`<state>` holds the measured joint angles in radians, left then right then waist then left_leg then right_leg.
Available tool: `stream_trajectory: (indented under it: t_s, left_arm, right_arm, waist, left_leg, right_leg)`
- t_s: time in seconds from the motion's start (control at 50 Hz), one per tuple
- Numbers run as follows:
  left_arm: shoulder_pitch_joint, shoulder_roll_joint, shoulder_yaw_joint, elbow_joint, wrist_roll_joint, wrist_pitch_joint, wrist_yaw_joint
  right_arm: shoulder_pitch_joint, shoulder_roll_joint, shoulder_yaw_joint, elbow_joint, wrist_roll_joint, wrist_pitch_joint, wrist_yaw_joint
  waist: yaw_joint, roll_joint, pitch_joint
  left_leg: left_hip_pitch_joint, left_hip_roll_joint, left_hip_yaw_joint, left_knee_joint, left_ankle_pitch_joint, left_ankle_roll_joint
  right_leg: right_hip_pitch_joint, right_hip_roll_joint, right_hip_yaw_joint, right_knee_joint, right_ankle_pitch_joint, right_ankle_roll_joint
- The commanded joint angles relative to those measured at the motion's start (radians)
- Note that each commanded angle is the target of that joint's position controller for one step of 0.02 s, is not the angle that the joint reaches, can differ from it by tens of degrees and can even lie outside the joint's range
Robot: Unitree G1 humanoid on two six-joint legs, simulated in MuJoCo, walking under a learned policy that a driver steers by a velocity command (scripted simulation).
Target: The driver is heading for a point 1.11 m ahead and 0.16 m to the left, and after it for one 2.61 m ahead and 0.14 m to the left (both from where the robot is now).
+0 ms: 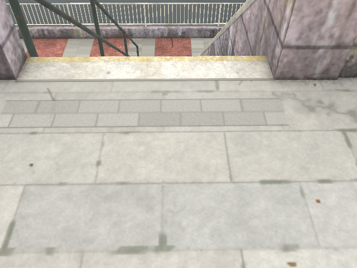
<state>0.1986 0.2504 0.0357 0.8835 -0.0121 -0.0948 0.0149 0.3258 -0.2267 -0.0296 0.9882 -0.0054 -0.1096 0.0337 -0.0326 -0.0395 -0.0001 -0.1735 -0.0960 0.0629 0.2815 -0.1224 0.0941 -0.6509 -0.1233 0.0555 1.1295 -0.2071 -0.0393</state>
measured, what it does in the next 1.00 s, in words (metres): walks ahead: right foot, then left foot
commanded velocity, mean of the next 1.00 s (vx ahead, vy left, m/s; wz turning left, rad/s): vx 0.50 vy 0.00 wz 0.00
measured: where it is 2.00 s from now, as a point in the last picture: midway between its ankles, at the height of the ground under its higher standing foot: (181, 157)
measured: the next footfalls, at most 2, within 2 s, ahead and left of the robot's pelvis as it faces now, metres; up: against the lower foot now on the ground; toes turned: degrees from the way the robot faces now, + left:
right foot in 0.30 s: +0.33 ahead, -0.17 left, +0.00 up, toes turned -2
left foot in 0.86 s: +0.64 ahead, +0.07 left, +0.00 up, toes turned +3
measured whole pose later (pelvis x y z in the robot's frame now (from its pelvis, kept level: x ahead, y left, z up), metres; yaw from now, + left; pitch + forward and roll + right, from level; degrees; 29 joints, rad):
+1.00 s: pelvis +0.55 -0.01 -0.01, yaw +1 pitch +2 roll +0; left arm 0.29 0.26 0.05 0.95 -0.02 -0.10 0.00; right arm 0.18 -0.24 -0.05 0.90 0.00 -0.10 0.03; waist 0.00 -0.03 0.02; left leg -0.33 -0.04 0.06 0.45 -0.15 0.07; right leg -0.44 -0.06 0.02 1.19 -0.35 -0.05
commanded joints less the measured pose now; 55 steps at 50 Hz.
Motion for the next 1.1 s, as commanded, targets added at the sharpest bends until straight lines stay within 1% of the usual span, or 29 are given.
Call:
stream_trajectory:
  t_s: [0.02,0.1,0.2,0.24,0.28,0.3,0.32,0.34,0.36,0.38,0.4,0.42,0.46,0.5,0.56,0.64,0.74,0.8,0.82,0.84,0.86,0.88,0.9,0.92,0.94,0.96,1.0,1.04,1.1]
  left_arm:
    - [0.033,0.042,0.011,-0.042,0.012,0.005,0.006]
    - [-0.126,0.029,0.006,-0.083,0.003,-0.005,-0.005]
    - [-0.25,0.043,0.003,-0.132,-0.011,-0.015,-0.034]
    - [-0.228,0.065,0.01,-0.138,-0.011,-0.024,-0.045]
    - [-0.049,0.117,0.04,-0.09,-0.008,-0.03,-0.043]
    - [0.155,0.188,0.068,-0.038,-0.002,-0.032,-0.035]
    - [0.293,0.303,0.097,-0.012,0.014,-0.024,-0.033]
    - [0.312,0.228,0.076,-0.006,0.012,-0.022,-0.037]
    - [0.22,0.165,0.054,-0.021,0.007,-0.024,-0.038]
    - [0.121,0.127,0.041,-0.046,0.005,-0.022,-0.038]
    - [0.054,0.096,0.03,-0.056,0.007,-0.02,-0.044]
    - [0.023,0.073,0.023,-0.057,0.013,-0.023,-0.048]
    - [0.039,0.072,0.024,-0.035,0.016,-0.027,-0.052]
    - [0.079,0.101,0.032,-0.01,0.018,-0.03,-0.045]
    - [0.13,0.113,0.034,0.015,0.015,-0.021,-0.027]
    - [0.186,0.129,0.036,0.04,0.005,-0.013,-0.014]
    - [0.254,0.138,0.043,0.086,-0.004,0.006,-0.006]
    - [0.23,0.156,0.052,0.089,-0.006,0.019,0.0]
    - [0.209,0.164,0.054,0.084,-0.005,0.023,0.0]
    - [0.191,0.15,0.049,0.079,-0.001,0.029,-0.001]
    - [0.189,0.122,0.034,0.058,0.011,0.029,-0.001]
    - [0.309,-0.008,-0.004,0.047,0.016,0.007,-0.014]
    - [0.291,0.04,0.004,0.065,-0.006,-0.022,-0.021]
    - [0.194,0.121,0.025,0.034,-0.032,-0.038,-0.024]
    - [0.119,0.131,0.028,0.014,-0.035,-0.042,-0.018]
    - [0.083,0.122,0.033,0.008,-0.02,-0.036,-0.01]
    - [0.123,0.082,0.039,0.017,-0.006,-0.006,-0.003]
    - [0.129,0.054,0.037,0.015,-0.002,0.013,0.0]
    - [0.018,0.065,0.043,-0.024,0.008,0.018,0.003]
  right_arm:
    - [-0.042,-0.135,-0.022,-0.057,0.002,-0.017,-0.019]
    - [0.037,-0.162,-0.027,-0.04,0.018,-0.004,-0.033]
    - [0.111,-0.17,-0.032,-0.006,0.026,0.016,-0.034]
    - [0.102,-0.182,-0.037,-0.004,0.027,0.027,-0.037]
    - [0.065,-0.178,-0.034,-0.014,0.022,0.038,-0.037]
    - [0.052,-0.14,-0.018,-0.035,0.008,0.037,-0.037]
    - [0.147,-0.027,0.017,-0.055,0.004,0.016,-0.028]
    - [0.151,-0.058,0.014,-0.04,0.02,-0.011,-0.024]
    - [0.063,-0.156,-0.013,-0.064,0.046,-0.025,-0.02]
    - [-0.002,-0.164,-0.016,-0.081,0.048,-0.027,-0.023]
    - [-0.036,-0.149,-0.019,-0.086,0.034,-0.02,-0.029]
    - [-0.029,-0.135,-0.025,-0.085,0.024,-0.006,-0.034]
    - [0.005,-0.09,-0.022,-0.074,0.02,0.02,-0.037]
    - [-0.029,-0.089,-0.026,-0.09,0.016,0.03,-0.04]
    - [-0.147,-0.083,-0.028,-0.132,0.009,0.029,-0.039]
    - [-0.291,-0.064,-0.021,-0.17,0.015,0.021,-0.026]
    - [-0.413,-0.071,-0.016,-0.22,0.026,0.01,-0.001]
    - [-0.377,-0.099,-0.025,-0.224,0.026,0.0,0.012]
    - [-0.309,-0.122,-0.038,-0.207,0.025,-0.003,0.011]
    - [-0.158,-0.16,-0.061,-0.159,0.024,-0.002,0.005]
    - [0.034,-0.228,-0.085,-0.112,0.015,-0.001,-0.004]
    - [0.143,-0.324,-0.107,-0.088,0.001,0.005,-0.008]
    - [0.139,-0.243,-0.082,-0.087,0.012,0.008,-0.006]
    - [0.045,-0.192,-0.067,-0.101,0.019,0.005,-0.008]
    - [-0.045,-0.154,-0.055,-0.125,0.016,0.005,-0.009]
    - [-0.109,-0.122,-0.045,-0.132,0.008,0.003,-0.004]
    - [-0.136,-0.089,-0.034,-0.123,-0.005,-0.003,0.002]
    - [-0.101,-0.115,-0.041,-0.1,-0.001,-0.009,-0.002]
    - [-0.051,-0.149,-0.048,-0.078,0.001,-0.006,-0.021]
  waist:
    - [0.047,0.073,0.054]
    - [-0.011,0.077,0.054]
    - [-0.05,0.094,0.08]
    - [-0.023,0.108,0.067]
    - [0.078,0.11,-0.031]
    - [0.156,0.059,-0.173]
    - [0.147,-0.187,-0.319]
    - [0.151,-0.219,-0.381]
    - [0.131,-0.146,-0.231]
    - [0.1,-0.077,-0.147]
    - [0.072,-0.021,-0.081]
    - [0.04,-0.032,-0.048]
    - [0.013,-0.042,-0.028]
    - [0.008,-0.025,-0.004]
    - [0.032,-0.015,0.021]
    - [0.075,-0.019,0.053]
    - [0.103,-0.021,0.098]
    - [0.062,-0.04,0.066]
    - [0.021,-0.054,0.02]
    - [-0.053,-0.045,-0.067]
    - [-0.12,0.021,-0.205]
    - [-0.075,0.278,-0.351]
    - [-0.089,0.284,-0.41]
    - [-0.076,0.226,-0.241]
    - [-0.047,0.139,-0.151]
    - [-0.013,0.085,-0.077]
    - [0.043,0.119,-0.043]
    - [0.056,0.111,-0.017]
    - [0.038,0.085,0.019]
  left_leg:
    - [-0.101,0.285,-0.216,-0.202,0.059,0.173]
    - [-0.02,0.267,-0.164,-0.182,0.076,0.126]
    - [0.139,0.327,-0.183,-0.109,0.05,0.111]
    - [0.182,0.351,-0.197,-0.055,0.097,0.096]
    - [0.165,0.299,-0.148,0.152,0.369,0.06]
    - [0.026,0.238,-0.091,0.419,0.348,0.025]
    - [-0.399,0.074,-0.008,0.828,-0.015,-0.057]
    - [-0.55,0.05,-0.157,0.997,-0.424,-0.048]
    - [-0.633,0.114,-0.181,1.06,-0.367,-0.025]
    - [-0.613,0.17,-0.151,1.031,-0.268,-0.019]
    - [-0.575,0.204,-0.135,0.966,-0.196,-0.025]
    - [-0.513,0.233,-0.137,0.905,-0.147,-0.029]
    - [-0.449,0.237,-0.121,0.861,-0.101,-0.044]
    - [-0.495,0.241,-0.116,0.799,-0.037,-0.059]
    - [-0.568,0.24,-0.112,0.628,0.096,-0.075]
    - [-0.525,0.206,-0.078,0.401,0.235,-0.074]
    - [-0.554,0.186,-0.077,0.276,0.173,-0.047]
    - [-0.446,0.155,-0.052,0.235,0.067,-0.011]
    - [-0.328,0.12,-0.022,0.227,0.046,0.005]
    - [-0.125,0.085,0.005,0.214,0.056,0.03]
    - [0.19,0.205,-0.13,0.247,0.08,0.086]
    - [0.574,0.459,-0.602,0.168,-0.053,0.253]
    - [0.599,0.497,-0.818,0.029,-0.148,0.276]
    - [0.464,0.463,-0.668,0.017,-0.153,0.217]
    - [0.304,0.422,-0.522,-0.002,-0.092,0.179]
    - [0.151,0.381,-0.424,-0.038,-0.011,0.157]
    - [0.009,0.327,-0.318,-0.1,0.044,0.135]
    - [-0.036,0.318,-0.262,-0.14,0.107,0.153]
    - [-0.002,0.316,-0.218,-0.166,0.165,0.152]
  right_leg:
    - [-0.023,-0.043,0.004,-0.149,0.156,0.027]
    - [0.011,0.002,-0.034,-0.427,0.304,0.036]
    - [0.009,0.031,-0.043,-0.575,0.219,0.016]
    - [0.064,0.047,-0.051,-0.617,0.14,-0.012]
    - [0.316,0.103,-0.097,-0.662,0.104,-0.053]
    - [0.606,0.018,-0.002,-0.635,0.13,-0.109]
    - [1.015,-0.233,0.421,-0.688,0.028,-0.262]
    - [1.059,-0.29,0.683,-0.825,-0.058,-0.301]
    - [0.935,-0.257,0.549,-0.835,-0.066,-0.245]
    - [0.789,-0.216,0.401,-0.853,0.003,-0.211]
    - [0.657,-0.17,0.302,-0.893,0.07,-0.194]
    - [0.569,-0.131,0.226,-0.93,0.114,-0.174]
    - [0.49,-0.096,0.149,-0.973,0.198,-0.18]
    - [0.489,-0.092,0.101,-0.992,0.29,-0.191]
    - [0.53,-0.087,0.058,-1.004,0.332,-0.182]
    - [0.554,-0.068,0.009,-1.025,0.265,-0.157]
    - [0.704,-0.128,0.017,-0.974,0.262,-0.15]
    - [0.753,-0.148,0.014,-0.889,0.421,-0.127]
    - [0.745,-0.133,-0.002,-0.81,0.585,-0.115]
    - [0.703,-0.083,-0.039,-0.638,0.705,-0.091]
    - [0.512,-0.026,-0.079,-0.359,0.544,-0.057]
    - [0.091,0.159,-0.091,0.046,-0.019,0.019]
    - [-0.044,0.171,0.058,0.211,-0.348,0.011]
    - [-0.13,0.108,0.062,0.253,-0.299,-0.009]
    - [-0.109,0.048,0.032,0.211,-0.202,-0.018]
    - [-0.061,0.012,0.015,0.137,-0.134,-0.015]
    - [0.054,-0.025,0.02,0.048,-0.068,-0.014]
    - [0.055,-0.032,0.007,-0.008,-0.03,-0.001]
    - [-0.048,-0.038,0.002,-0.16,0.111,0.025]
